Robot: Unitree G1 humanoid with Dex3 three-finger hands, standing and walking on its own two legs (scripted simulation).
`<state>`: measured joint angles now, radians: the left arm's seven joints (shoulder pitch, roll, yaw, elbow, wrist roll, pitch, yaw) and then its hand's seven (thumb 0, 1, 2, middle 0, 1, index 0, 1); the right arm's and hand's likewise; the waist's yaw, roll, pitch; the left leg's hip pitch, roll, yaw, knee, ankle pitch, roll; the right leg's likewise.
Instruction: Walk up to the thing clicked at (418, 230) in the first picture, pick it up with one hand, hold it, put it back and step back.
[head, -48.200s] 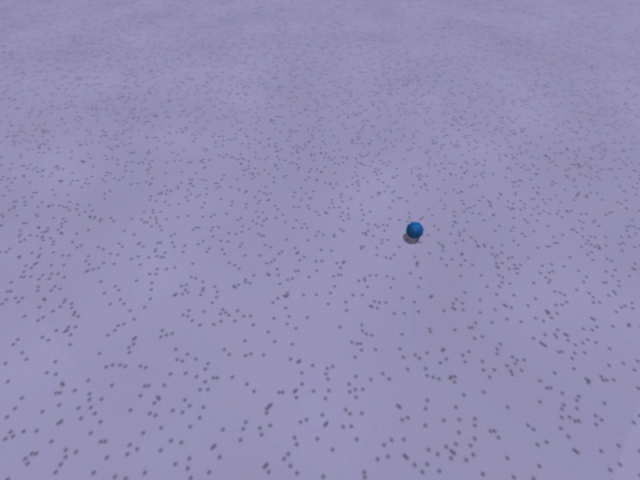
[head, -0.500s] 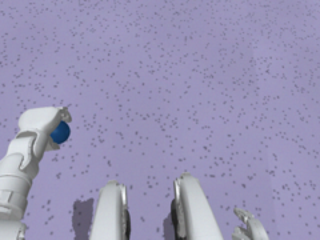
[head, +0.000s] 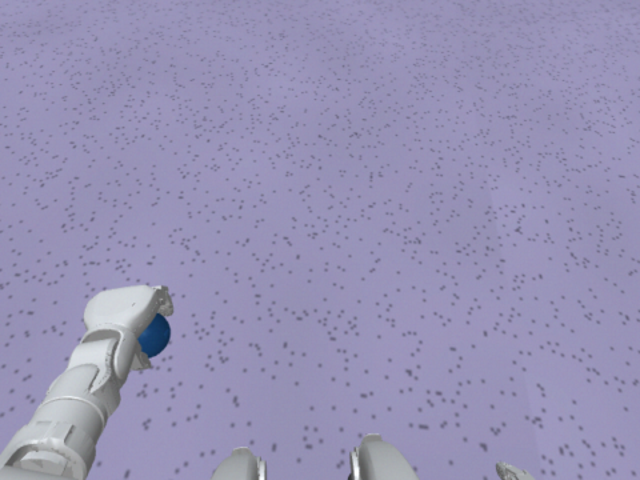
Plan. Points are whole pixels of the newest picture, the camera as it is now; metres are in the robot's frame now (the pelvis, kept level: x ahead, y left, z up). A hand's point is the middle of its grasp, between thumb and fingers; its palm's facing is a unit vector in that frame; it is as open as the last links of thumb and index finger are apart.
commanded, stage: lift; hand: left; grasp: from above
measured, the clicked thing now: (145, 334) +0.36 +0.24 -0.11
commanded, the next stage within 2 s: hold in 0.20 s
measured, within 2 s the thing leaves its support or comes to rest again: neither
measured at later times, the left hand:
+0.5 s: hand (123, 315) +0.35 +0.23 -0.02, palm faces -0.46 -0.07 -0.89, open 9.2 cm
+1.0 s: hand (125, 304) +0.35 +0.22 +0.01, palm faces -0.45 -0.05 -0.89, open 9.3 cm
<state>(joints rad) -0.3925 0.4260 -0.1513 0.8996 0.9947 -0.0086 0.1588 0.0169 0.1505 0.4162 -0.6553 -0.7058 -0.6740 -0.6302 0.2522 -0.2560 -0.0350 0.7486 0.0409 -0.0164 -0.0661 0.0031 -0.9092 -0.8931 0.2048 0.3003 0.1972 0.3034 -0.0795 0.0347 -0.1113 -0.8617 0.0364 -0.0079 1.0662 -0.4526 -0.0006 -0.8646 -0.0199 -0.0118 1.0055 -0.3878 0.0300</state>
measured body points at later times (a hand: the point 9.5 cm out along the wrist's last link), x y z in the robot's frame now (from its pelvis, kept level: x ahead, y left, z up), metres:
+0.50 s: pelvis +0.04 +0.01 +0.05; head +0.08 +0.00 +0.49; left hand +0.37 +0.24 +0.03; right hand +0.14 -0.26 -0.08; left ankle +0.04 +0.12 -0.67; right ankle +0.06 -0.14 -0.67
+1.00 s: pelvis +0.04 +0.00 +0.06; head +0.07 -0.02 +0.51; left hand +0.37 +0.22 +0.06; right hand +0.16 -0.26 -0.06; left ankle +0.04 +0.12 -0.67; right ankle +0.06 -0.14 -0.67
